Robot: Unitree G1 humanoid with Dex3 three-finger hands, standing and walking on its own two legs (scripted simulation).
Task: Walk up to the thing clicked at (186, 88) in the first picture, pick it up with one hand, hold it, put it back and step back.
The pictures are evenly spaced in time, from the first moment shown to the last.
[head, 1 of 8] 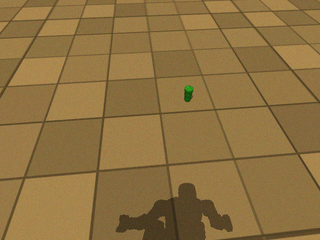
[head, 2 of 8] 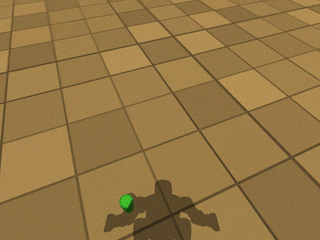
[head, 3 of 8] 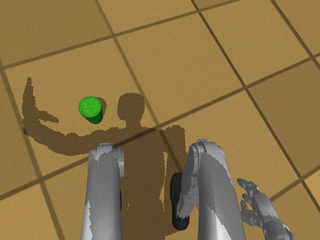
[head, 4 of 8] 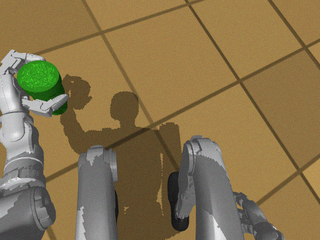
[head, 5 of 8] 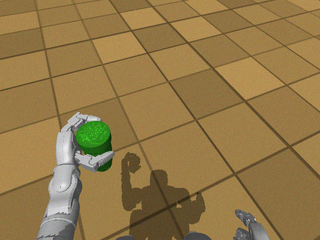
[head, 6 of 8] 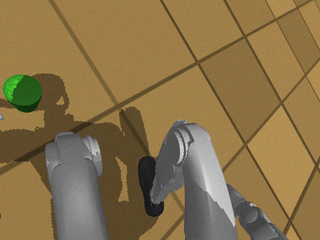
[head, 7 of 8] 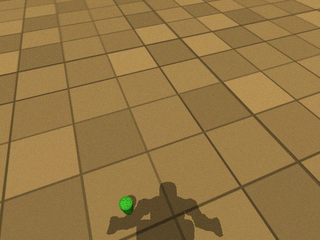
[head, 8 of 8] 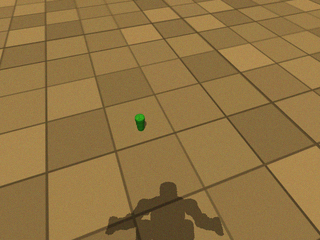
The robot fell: no
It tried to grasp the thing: yes
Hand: left
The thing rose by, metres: 0.70
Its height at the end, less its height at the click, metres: +0.00
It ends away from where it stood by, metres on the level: 0.02
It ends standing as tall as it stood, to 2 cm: yes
